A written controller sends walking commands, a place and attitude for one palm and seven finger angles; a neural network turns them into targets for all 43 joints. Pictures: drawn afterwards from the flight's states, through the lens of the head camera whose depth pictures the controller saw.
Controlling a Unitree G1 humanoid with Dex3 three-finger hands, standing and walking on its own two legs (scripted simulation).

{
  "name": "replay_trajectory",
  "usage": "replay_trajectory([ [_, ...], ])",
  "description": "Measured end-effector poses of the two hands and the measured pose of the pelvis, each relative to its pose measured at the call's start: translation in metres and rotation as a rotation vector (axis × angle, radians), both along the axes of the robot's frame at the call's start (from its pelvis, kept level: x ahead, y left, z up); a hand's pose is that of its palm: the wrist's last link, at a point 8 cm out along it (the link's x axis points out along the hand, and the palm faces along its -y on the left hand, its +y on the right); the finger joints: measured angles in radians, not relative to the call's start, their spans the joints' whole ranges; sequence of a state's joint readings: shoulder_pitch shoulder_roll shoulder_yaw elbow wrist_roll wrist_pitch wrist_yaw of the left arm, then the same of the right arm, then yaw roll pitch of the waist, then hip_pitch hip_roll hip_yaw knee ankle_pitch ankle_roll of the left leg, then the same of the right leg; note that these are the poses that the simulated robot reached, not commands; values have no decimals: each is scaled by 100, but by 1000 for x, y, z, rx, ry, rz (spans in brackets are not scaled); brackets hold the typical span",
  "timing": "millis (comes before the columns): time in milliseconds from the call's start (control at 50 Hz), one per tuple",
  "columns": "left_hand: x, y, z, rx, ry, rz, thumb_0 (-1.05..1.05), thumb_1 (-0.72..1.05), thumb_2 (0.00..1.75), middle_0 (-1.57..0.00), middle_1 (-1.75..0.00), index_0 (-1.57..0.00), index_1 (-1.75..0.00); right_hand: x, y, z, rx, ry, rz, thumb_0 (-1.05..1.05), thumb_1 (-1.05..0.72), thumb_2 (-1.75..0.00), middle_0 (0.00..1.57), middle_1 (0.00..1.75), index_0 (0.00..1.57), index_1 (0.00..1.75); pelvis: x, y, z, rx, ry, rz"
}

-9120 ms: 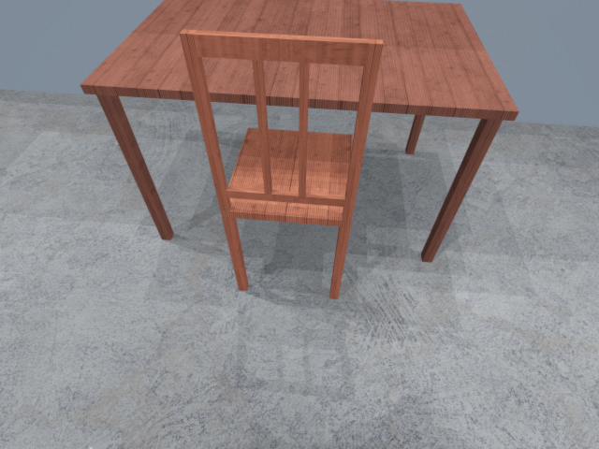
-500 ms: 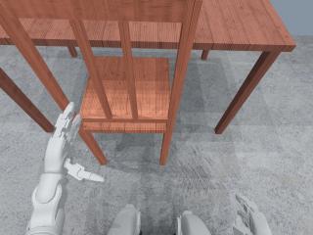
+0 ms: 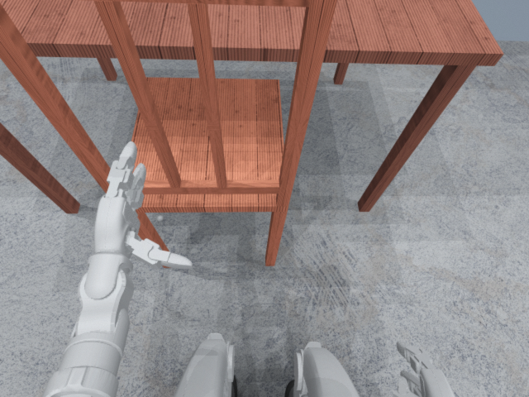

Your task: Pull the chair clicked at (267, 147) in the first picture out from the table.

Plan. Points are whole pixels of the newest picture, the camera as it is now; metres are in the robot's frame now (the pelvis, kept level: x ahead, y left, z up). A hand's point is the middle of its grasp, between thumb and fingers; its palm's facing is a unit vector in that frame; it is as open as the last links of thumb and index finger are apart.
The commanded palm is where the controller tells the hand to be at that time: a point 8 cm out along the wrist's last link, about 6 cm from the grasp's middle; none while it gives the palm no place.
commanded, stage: aim the fingers beside a spindle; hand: left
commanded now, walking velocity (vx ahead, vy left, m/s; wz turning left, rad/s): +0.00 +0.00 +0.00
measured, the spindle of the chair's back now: (152, 120) +0.51 +0.19 +0.07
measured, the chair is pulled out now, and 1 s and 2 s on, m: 0.00 0.00 0.00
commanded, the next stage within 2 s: push the fingers through the gap in 0.64 s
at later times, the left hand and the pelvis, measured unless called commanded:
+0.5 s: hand (163, 220) +0.36 +0.16 +0.02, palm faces +0.04 -1.00 -0.02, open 16.9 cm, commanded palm +0.34 +0.21 +0.02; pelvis +0.00 -0.01 +0.00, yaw +0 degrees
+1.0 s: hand (161, 208) +0.38 +0.17 +0.02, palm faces +0.05 -1.00 -0.03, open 16.9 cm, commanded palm +0.36 +0.21 +0.02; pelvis +0.00 +0.00 +0.00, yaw +0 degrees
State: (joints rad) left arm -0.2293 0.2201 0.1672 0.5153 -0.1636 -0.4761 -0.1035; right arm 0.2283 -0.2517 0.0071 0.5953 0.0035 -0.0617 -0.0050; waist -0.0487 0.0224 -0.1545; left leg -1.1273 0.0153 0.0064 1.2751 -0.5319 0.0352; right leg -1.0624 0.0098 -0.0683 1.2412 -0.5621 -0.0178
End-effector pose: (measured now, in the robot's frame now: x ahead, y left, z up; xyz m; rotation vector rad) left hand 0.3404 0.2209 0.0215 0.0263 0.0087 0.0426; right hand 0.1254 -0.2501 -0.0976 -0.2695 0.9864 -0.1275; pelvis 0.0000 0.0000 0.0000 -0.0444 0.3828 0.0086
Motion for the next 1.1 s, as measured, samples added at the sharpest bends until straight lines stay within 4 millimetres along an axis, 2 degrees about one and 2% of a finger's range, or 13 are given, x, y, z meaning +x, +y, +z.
replay_trajectory([
  [100, 6, -7, 0, 2, -14, -5, -1, -50, 30, -6, -8, -6, -8, -7, -2, -5, 7, 29, -15, 1, -91, -90, 20, 30, 21, 30, 0, 0, -2, 2, 7, -5],
  [220, 3, -9, -3, 9, 3, 4, -1, -50, 30, -6, -8, -7, -8, -10, -3, -6, 22, 45, -28, 1, -91, -90, 20, 30, 21, 30, 1, -2, -1, 9, 6, -13],
  [380, -4, 1, 0, 15, -12, 26, -1, -50, 30, -6, -8, -6, -8, -3, -3, -5, 19, 34, -13, 1, -91, -90, 20, 30, 21, 30, 2, -5, 0, 6, 2, -5],
  [600, 1, -5, -5, 0, -2, 5, -1, -50, 30, -6, -8, -6, -8, 10, -6, -2, 6, 1, -3, 1, -91, -90, 20, 30, 21, 30, 3, -5, -1, 6, 7, -5],
  [720, 1, 2, -2, 5, -11, 20, -1, -50, 30, -6, -8, -6, -8, 11, -4, -2, 10, 3, -3, 1, -91, -90, 20, 30, 21, 30, 4, -5, -1, 4, 8, -6],
  [840, 0, 1, -1, 2, -6, 4, -1, -50, 30, -6, -8, -6, -8, 7, -1, -3, 12, 20, -4, 1, -91, -90, 20, 30, 21, 30, 5, -3, 0, 2, 8, -3],
  [1100, 31, -2, 1, 4, -22, 1, -1, -50, 30, -6, -8, -6, -8, -10, -2, -8, 2, 65, -27, 1, -91, -90, 20, 30, 21, 30, 2, 0, -3, -2, 19, -6],
])
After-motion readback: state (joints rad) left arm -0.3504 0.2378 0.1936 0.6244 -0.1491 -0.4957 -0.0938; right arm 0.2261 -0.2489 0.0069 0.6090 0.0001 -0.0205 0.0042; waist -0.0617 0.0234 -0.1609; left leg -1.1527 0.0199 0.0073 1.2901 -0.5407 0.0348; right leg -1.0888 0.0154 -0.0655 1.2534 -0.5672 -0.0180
